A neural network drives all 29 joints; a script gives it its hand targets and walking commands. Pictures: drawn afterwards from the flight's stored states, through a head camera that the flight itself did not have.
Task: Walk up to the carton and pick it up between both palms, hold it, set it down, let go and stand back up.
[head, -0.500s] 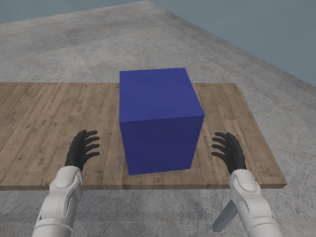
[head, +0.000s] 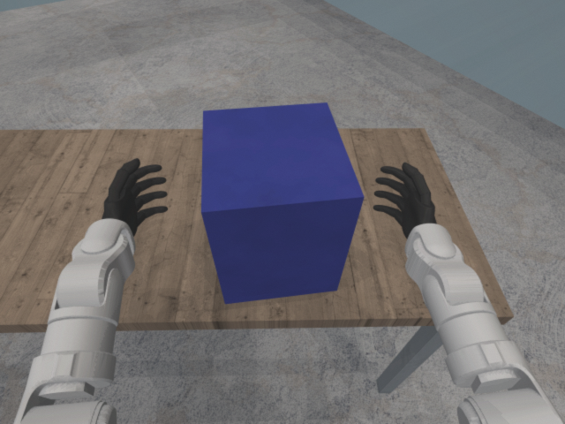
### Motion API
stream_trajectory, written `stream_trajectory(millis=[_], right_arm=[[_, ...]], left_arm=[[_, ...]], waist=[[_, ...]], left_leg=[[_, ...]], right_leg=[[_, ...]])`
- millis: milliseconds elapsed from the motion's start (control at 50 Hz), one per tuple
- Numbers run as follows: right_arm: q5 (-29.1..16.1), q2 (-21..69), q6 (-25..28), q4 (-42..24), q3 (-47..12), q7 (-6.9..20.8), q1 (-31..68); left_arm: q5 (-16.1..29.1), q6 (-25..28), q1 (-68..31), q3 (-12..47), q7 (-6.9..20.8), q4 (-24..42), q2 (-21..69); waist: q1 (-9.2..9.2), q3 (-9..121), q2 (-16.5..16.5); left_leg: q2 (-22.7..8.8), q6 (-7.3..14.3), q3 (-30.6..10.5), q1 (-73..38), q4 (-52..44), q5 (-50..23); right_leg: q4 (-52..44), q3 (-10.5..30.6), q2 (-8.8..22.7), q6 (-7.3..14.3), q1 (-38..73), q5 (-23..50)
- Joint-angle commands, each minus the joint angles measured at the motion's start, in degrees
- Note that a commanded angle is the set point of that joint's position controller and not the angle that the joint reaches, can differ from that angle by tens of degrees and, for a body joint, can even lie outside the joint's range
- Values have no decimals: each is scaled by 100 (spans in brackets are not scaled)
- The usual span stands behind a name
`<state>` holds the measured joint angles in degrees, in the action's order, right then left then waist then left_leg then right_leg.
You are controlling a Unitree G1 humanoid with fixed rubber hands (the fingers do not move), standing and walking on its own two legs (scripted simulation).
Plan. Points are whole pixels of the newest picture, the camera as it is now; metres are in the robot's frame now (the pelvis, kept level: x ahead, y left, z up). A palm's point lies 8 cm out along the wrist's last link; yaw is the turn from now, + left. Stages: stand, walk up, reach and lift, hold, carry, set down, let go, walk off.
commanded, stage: reach and lift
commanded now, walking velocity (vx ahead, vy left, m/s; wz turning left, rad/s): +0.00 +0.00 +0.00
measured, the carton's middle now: (274, 206) +0.46 +0.02 +0.03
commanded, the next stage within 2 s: none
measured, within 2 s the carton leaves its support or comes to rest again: neither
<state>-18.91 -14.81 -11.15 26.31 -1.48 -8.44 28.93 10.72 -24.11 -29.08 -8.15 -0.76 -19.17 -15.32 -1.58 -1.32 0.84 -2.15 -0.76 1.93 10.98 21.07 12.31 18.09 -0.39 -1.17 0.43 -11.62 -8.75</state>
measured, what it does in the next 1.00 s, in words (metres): stands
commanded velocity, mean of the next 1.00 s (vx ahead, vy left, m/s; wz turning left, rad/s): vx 0.00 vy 0.00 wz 0.00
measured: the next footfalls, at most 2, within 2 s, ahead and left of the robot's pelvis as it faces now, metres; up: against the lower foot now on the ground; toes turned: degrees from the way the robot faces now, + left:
none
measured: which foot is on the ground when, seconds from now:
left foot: down 0.00-1.00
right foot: down 0.00-1.00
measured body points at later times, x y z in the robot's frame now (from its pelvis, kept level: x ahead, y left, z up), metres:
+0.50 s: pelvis +0.00 +0.00 +0.00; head +0.03 +0.01 +0.45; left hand +0.44 +0.23 +0.17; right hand +0.46 -0.17 +0.15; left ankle -0.02 +0.12 -0.75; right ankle +0.00 -0.11 -0.75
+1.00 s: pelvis +0.00 -0.01 +0.00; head +0.05 +0.01 +0.44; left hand +0.48 +0.22 +0.17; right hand +0.49 -0.16 +0.17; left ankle -0.02 +0.12 -0.75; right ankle +0.00 -0.11 -0.75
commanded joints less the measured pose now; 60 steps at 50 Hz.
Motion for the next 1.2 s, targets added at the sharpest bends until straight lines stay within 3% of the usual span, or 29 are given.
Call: stream_trajectory(millis=[0, 60, 120, 220, 240, 380, 480, 560, 600, 660, 720, 760, 780, 920, 980, 1120, 1180], right_arm=[[-80, -882, 135, -809, 301, 2, 2697], [-131, -995, 84, -703, 390, -3, 3197], [-124, -1037, -9, -353, 295, 29, 3480], [-253, -1221, -77, 11, 303, 92, 4294], [-242, -1228, -88, 172, 311, 103, 4242], [-268, -1383, -164, 1060, 387, 164, 5200], [-260, -1420, -156, 1251, 311, 172, 5886], [-296, -1476, -217, 1999, 248, 226, 6367], [-250, -1460, -229, 2312, 275, 250, 6443], [-208, -1488, -155, 2086, 317, 240, 6773], [-174, -1402, -205, 2544, 263, 200, 6933], [-176, -1324, -203, 2726, 172, 195, 7014], [-140, -1321, -190, 2880, 181, 185, 6956], [29, -1012, 196, 2896, 317, 156, 6713], [139, -884, 400, 3146, 308, 173, 6431], [584, -832, 1160, 2852, 655, 153, 6394], [669, -765, 1403, 2885, 671, 188, 6253]], left_arm=[[-32, 114, -2544, -269, 0, 841, -1097], [10, 97, -3132, -223, -70, 971, -1239], [9, 23, -3240, -185, -88, 377, -1237], [190, 95, -4112, 30, -162, 20, -1407], [149, 120, -4051, -23, -196, -80, -1447], [389, 184, -5161, 361, -283, -840, -1493], [556, 333, -5583, 456, -340, -1601, -1606], [586, 439, -6158, 599, -361, -2357, -1637], [634, 542, -6404, 722, -372, -2609, -1587], [678, 700, -6732, 717, -435, -2546, -1695], [717, 755, -6824, 770, -354, -3213, -1723], [695, 883, -6883, 792, -318, -3586, -1764], [669, 988, -6967, 808, -316, -3638, -1754], [510, 1585, -6820, 824, -250, -3958, -1520], [401, 1905, -6669, 714, -200, -4217, -1498], [368, 2773, -6699, 777, -160, -4465, -1324], [369, 3102, -6680, 798, -191, -4523, -1227]], waist=[[16, 3243, 34], [39, 3590, 57], [29, 3469, -24], [33, 3816, 202], [-28, 3912, 118], [129, 4127, 350], [36, 4627, 27], [50, 4256, -14], [94, 4304, 121], [90, 4993, 77], [98, 4804, -62], [102, 4685, -178], [127, 4627, -16], [108, 5075, 268], [109, 5028, 136], [186, 5517, 171], [170, 5663, 252]], left_leg=[[285, -110, 124, -769, 144, -2798], [295, -149, 132, -833, 202, -2768], [264, -99, 60, -747, 191, -2712], [260, -129, 46, -637, 223, -2679], [245, -138, 57, -609, 233, -2714], [184, -232, -45, -739, 327, -2549], [202, -208, -48, -463, 406, -2755], [179, -221, -104, -234, 287, -2362], [175, -250, -89, -207, 292, -2334], [190, -277, -70, -325, 416, -2671], [256, -250, -27, 150, 345, -2387], [239, -187, -32, 418, 220, -2181], [251, -220, -30, 529, 200, -2120], [225, -378, 12, 214, 370, -2799], [221, -364, 29, 364, 389, -2738], [201, -490, 88, 367, 611, -3081], [187, -507, 124, 568, 671, -2848]], right_leg=[[162, -5, -171, -110, 1358, 2381], [194, -50, -196, -124, 1231, 2385], [178, -45, -200, -97, 1181, 2308], [216, -41, -160, -88, 1170, 2389], [248, -48, -180, -117, 1206, 2411], [212, -132, -206, -51, 717, 2070], [372, -144, -175, -105, 1005, 2653], [324, -163, -168, -101, 843, 2285], [302, -152, -144, -66, 753, 2211], [403, -192, -176, -117, 838, 2664], [443, -161, -96, -155, 1060, 2844], [480, -130, -75, -196, 1221, 2827], [492, -89, -38, -186, 1259, 2798], [562, -187, -63, -112, 1091, 3103], [559, -219, -60, -110, 1044, 2903], [740, -264, -45, -108, 834, 3119], [812, -282, -54, -80, 725, 2840]])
